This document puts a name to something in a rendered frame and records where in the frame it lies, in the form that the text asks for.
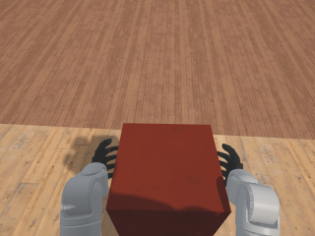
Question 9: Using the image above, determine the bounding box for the robot left forearm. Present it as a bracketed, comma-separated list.
[59, 162, 109, 236]

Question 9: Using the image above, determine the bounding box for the robot right forearm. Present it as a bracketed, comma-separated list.
[226, 168, 281, 236]

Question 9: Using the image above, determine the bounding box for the left robot hand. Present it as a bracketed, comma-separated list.
[92, 139, 118, 179]

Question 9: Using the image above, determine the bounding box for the right robot hand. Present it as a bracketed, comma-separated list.
[217, 144, 243, 187]

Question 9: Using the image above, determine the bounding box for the carton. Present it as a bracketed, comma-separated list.
[106, 123, 231, 236]

